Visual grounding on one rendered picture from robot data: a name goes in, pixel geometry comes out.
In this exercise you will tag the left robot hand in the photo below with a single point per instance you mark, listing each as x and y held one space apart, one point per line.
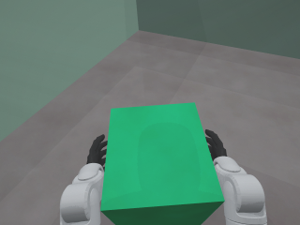
95 153

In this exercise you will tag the robot left forearm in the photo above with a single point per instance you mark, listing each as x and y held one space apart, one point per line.
80 201

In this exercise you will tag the carton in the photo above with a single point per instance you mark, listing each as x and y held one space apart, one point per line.
158 167

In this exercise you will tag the right robot hand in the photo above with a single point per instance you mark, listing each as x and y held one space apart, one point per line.
216 145

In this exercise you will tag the robot right forearm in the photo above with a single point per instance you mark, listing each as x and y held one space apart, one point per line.
244 199

